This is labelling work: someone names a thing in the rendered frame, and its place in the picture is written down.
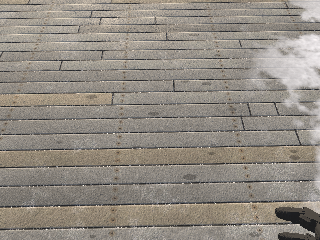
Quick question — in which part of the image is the robot right hand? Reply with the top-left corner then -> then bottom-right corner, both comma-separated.
275,207 -> 320,240

